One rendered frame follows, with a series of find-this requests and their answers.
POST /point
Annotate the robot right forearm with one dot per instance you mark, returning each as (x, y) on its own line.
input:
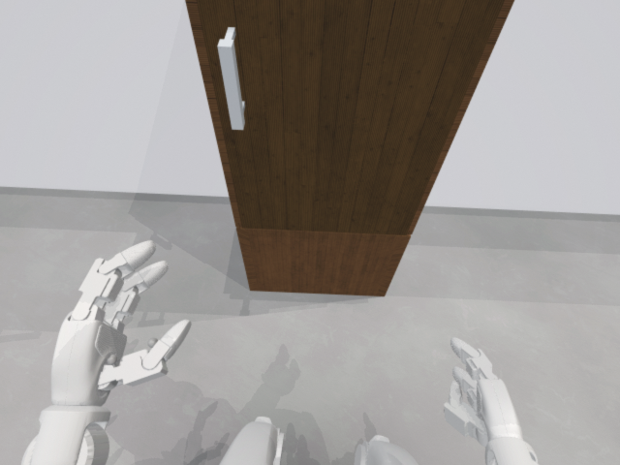
(509, 451)

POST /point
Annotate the robot left forearm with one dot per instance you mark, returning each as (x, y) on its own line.
(70, 435)

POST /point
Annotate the robot right shin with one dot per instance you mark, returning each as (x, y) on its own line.
(380, 438)

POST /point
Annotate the robot left hand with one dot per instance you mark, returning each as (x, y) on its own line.
(80, 373)

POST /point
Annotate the handle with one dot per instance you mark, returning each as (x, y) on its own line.
(231, 80)

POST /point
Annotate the robot right hand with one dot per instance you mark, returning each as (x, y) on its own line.
(488, 396)

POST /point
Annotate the robot right thigh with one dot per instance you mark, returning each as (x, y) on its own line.
(382, 453)

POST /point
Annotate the cupboard door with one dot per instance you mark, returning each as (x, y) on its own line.
(348, 104)

